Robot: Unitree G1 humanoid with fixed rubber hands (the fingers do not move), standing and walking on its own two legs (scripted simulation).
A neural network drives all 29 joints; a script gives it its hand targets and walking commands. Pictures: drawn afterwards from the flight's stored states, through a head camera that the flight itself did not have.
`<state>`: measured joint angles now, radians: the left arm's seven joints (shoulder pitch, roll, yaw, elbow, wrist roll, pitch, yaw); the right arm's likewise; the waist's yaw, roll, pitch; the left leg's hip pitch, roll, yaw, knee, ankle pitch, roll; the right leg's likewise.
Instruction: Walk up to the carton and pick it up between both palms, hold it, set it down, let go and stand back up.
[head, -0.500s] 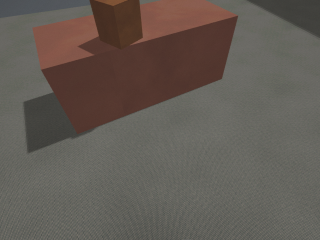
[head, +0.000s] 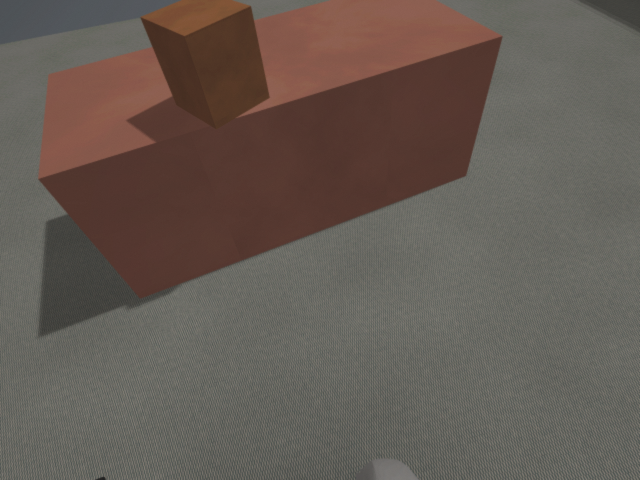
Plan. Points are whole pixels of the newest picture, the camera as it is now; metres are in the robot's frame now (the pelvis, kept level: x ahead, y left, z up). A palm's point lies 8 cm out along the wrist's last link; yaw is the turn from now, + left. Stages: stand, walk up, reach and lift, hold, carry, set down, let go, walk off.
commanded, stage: walk up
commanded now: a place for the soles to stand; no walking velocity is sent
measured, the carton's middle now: (210, 60) +1.14 +0.35 -0.01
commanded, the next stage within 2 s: none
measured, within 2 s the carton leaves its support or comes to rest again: neither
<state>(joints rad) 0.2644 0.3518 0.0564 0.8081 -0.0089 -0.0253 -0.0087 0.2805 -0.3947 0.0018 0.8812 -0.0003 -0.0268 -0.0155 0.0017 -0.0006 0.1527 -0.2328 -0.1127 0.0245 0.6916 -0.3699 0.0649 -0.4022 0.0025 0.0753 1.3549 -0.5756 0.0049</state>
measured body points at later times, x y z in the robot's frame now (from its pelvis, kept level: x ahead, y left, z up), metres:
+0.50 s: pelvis +0.20 -0.12 +0.00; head +0.23 -0.17 +0.44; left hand +0.25 +0.19 -0.08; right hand +0.30 -0.40 -0.16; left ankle +0.24 -0.01 -0.70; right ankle +0.15 -0.20 -0.64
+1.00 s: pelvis +0.36 -0.16 -0.01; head +0.40 -0.22 +0.43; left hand +0.34 +0.16 -0.08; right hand +0.50 -0.42 -0.17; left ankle +0.42 -0.06 -0.71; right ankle +0.28 -0.21 -0.61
